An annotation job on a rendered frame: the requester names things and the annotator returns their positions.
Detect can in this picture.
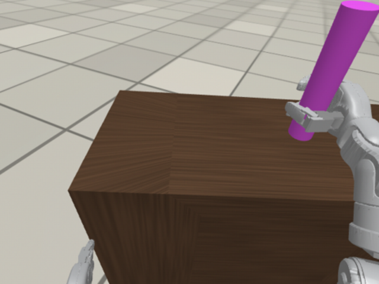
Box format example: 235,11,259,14
288,1,379,141

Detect left robot hand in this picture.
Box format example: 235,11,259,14
67,239,95,284

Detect right robot hand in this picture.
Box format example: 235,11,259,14
285,74,372,138

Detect right robot arm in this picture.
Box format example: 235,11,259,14
336,117,379,284

